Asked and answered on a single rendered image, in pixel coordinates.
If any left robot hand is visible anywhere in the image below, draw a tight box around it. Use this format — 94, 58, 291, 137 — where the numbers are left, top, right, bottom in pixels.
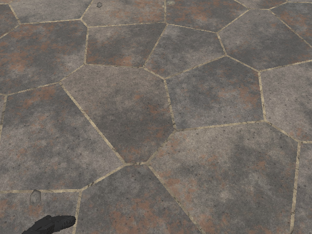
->
21, 214, 76, 234

